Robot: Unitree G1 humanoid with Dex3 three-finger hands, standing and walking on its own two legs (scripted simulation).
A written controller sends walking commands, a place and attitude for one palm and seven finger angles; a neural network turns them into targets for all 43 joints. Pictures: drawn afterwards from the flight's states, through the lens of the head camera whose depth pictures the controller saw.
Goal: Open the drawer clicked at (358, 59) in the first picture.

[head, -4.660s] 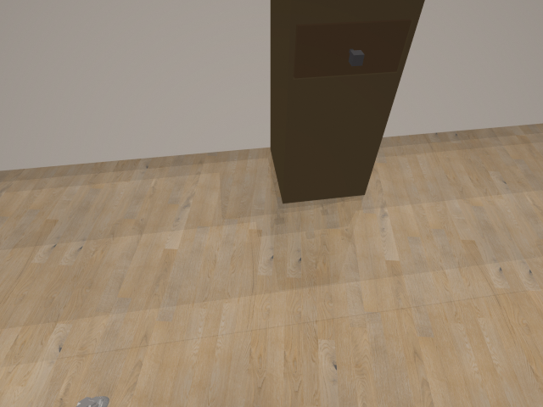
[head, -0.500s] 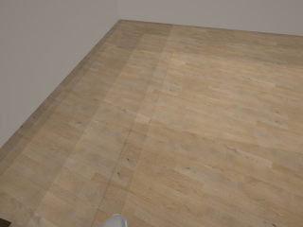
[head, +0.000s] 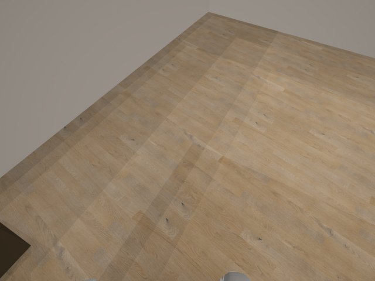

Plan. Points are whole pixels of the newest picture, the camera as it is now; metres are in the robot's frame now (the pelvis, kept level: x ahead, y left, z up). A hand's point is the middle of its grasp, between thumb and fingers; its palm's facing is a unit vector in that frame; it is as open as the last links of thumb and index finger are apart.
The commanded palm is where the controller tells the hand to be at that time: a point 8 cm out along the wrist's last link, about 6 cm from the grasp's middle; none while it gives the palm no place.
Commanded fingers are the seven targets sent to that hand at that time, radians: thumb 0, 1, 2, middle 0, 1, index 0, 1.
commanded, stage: turn to face it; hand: left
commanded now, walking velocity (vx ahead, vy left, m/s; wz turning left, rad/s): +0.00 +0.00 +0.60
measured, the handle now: out of the picture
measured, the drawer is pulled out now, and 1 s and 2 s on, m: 0.00 0.00 0.00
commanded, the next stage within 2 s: take the last steps up to it in 1.74 s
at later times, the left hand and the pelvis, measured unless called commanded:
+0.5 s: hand out of the picture +0.00 +0.15 -0.15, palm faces +0.33 -0.91 -0.26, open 7.3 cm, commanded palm none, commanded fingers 0.00 0.90 0.90 -0.20 -0.30 -0.20 -0.30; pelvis +0.01 -0.05 +0.00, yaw +20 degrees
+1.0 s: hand out of the picture -0.01 +0.21 -0.14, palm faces +0.59 -0.75 -0.29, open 7.3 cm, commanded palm none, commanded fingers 0.00 0.90 0.90 -0.20 -0.30 -0.20 -0.30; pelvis +0.01 -0.04 +0.00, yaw +37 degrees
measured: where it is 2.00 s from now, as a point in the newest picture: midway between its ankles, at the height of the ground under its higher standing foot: outside the picture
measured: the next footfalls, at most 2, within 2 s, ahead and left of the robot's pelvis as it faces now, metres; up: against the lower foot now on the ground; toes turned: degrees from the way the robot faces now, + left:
right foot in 0.20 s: +0.06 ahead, -0.17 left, +0.00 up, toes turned +7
left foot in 0.62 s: -0.02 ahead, +0.10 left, +0.00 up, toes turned +30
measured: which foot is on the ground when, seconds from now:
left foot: down 0.00-0.20, up 0.22-0.60, down 0.62-1.00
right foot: up 0.00-0.18, down 0.20-0.62, up 0.64-1.00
